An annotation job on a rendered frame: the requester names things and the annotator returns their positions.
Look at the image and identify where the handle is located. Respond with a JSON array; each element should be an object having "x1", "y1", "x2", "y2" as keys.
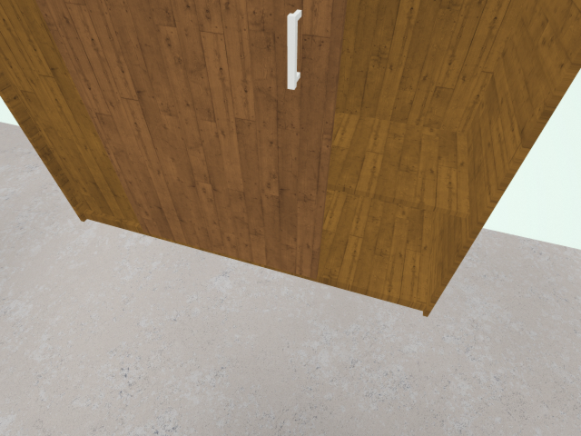
[{"x1": 287, "y1": 9, "x2": 301, "y2": 90}]

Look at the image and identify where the wardrobe door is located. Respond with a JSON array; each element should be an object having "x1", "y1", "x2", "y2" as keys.
[
  {"x1": 35, "y1": 0, "x2": 347, "y2": 279},
  {"x1": 0, "y1": 0, "x2": 139, "y2": 223}
]

